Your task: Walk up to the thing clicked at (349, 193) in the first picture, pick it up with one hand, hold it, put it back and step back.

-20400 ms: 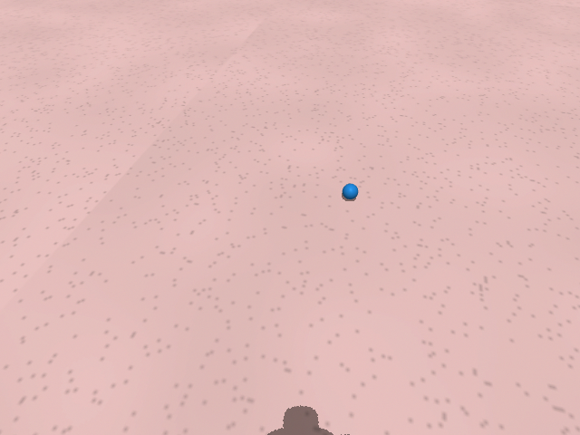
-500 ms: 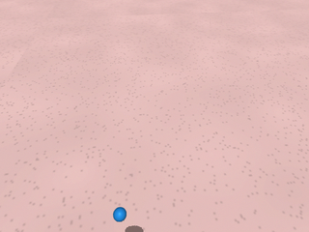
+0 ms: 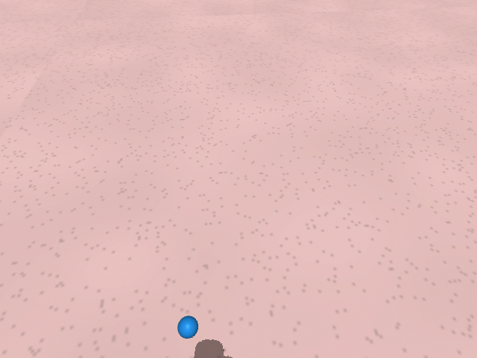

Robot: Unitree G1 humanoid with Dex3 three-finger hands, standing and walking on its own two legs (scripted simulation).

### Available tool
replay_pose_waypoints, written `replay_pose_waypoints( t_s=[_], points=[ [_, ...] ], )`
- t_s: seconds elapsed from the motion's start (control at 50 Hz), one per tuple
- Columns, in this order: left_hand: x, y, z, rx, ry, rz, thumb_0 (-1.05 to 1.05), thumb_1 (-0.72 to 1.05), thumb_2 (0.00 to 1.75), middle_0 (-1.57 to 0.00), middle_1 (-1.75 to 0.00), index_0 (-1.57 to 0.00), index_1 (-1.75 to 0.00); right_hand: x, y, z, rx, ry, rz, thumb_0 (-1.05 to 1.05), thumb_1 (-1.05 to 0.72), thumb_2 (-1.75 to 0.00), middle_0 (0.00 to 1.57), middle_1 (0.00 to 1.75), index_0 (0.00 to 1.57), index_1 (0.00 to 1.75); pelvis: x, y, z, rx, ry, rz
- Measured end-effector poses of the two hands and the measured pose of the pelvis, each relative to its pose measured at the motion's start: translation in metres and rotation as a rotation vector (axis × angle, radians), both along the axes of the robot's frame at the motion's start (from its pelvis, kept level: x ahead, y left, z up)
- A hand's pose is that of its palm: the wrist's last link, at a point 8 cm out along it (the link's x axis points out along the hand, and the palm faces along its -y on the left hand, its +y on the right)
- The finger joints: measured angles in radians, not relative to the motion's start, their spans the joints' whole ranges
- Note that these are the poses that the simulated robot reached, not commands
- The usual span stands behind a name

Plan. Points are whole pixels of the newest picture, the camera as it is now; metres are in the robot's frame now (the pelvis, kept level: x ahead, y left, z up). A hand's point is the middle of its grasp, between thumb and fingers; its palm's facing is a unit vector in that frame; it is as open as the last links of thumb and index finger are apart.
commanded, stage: stand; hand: left
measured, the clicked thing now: (187, 327) +0.41 +0.19 -0.74
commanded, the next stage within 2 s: walk up in 0.18 s
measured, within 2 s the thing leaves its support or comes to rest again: neither
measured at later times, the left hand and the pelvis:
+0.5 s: hand out of the picture +0.01 +0.24 -0.17, palm faces -0.01 -0.90 -0.44, open 7.4 cm; pelvis -0.06 -0.05 -0.03, yaw +0 degrees
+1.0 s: hand out of the picture -0.11 +0.26 -0.18, palm faces +0.12 -0.91 -0.40, open 7.4 cm; pelvis -0.21 -0.02 -0.04, yaw +7 degrees
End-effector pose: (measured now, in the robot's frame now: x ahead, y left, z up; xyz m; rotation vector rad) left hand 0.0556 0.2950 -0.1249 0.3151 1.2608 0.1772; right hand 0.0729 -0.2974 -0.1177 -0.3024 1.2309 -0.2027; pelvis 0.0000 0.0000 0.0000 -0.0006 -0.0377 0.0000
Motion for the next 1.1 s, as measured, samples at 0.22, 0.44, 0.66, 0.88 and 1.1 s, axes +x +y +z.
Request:
replay_pose_waypoints(
  t_s=[0.22,0.44,0.66,0.88,1.1],
  points=[
    [0.01,0.001,0.0,0.004,-0.025,0.018,0.0,0.91,0.9,-0.2,-0.3,-0.2,-0.3,0.01,-0.002,0.001,-0.006,-0.014,0.004,0.0,-0.91,-0.9,0.2,0.3,0.2,0.3,0.001,-0.001,-0.001,0.001,0.001,0.002],
    [-0.024,-0.006,0.004,0.099,-0.032,0.034,0.0,0.91,0.9,-0.2,-0.3,-0.2,-0.3,0.001,-0.045,-0.017,-0.036,-0.061,0.037,0.0,-0.91,-0.9,0.21,0.3,0.2,0.3,-0.05,-0.032,-0.019,0.001,0.01,-0.004],
    [-0.093,-0.042,0.014,0.113,0.0,0.06,0.0,0.9,0.9,-0.2,-0.3,-0.2,-0.3,-0.063,-0.071,-0.034,-0.024,0.029,0.065,0.0,-0.91,-0.9,0.2,0.3,0.2,0.3,-0.093,-0.056,-0.018,0.023,0.027,0.03],
    [-0.133,-0.027,-0.001,0.091,-0.169,0.088,0.0,0.9,0.9,-0.2,-0.3,-0.2,-0.3,-0.12,-0.051,-0.034,-0.068,0.066,0.161,0.0,-0.91,-0.9,0.2,0.3,0.2,0.3,-0.164,-0.041,-0.031,0.007,0.008,0.119],
    [-0.227,0.022,-0.007,0.078,-0.122,0.145,0.0,0.91,0.9,-0.2,-0.3,-0.2,-0.3,-0.195,-0.013,0.004,-0.092,-0.003,0.154,0.0,-0.91,-0.9,0.21,0.3,0.2,0.3,-0.235,-0.012,-0.019,-0.029,-0.008,0.104]
  ],
)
